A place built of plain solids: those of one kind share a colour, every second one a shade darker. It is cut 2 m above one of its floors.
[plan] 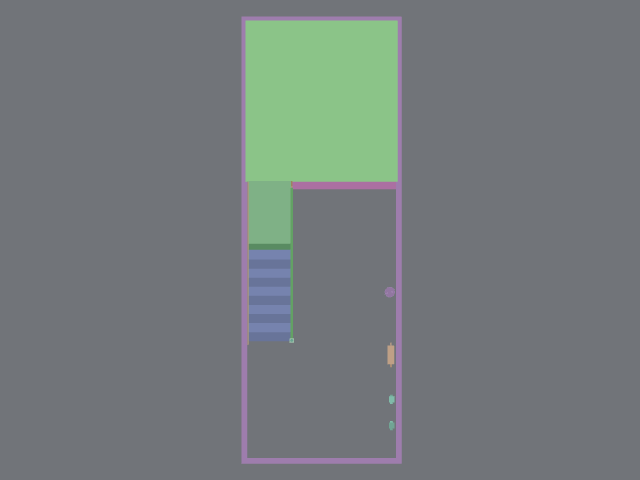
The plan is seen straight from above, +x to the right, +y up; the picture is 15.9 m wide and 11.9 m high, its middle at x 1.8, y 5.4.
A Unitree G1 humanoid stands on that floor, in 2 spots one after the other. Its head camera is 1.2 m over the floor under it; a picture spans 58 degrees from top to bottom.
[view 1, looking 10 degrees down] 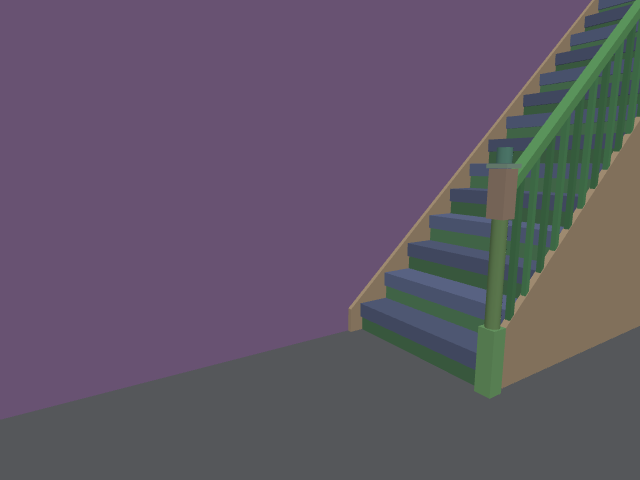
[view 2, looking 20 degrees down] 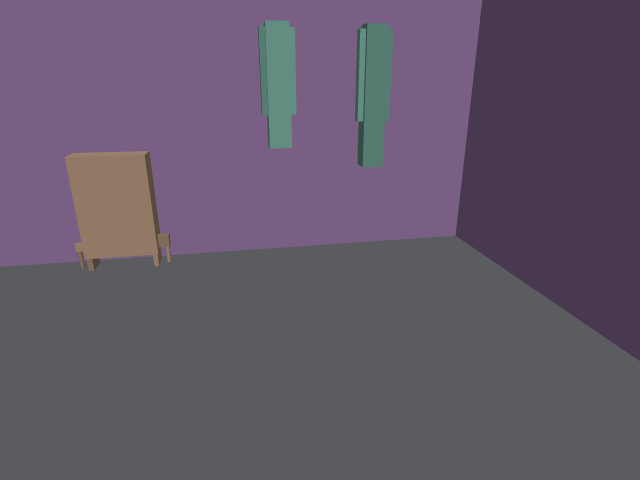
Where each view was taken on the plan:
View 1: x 2.40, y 1.00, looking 147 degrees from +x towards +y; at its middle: wall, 2.91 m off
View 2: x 0.56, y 1.76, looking -11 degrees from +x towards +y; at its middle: wall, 3.39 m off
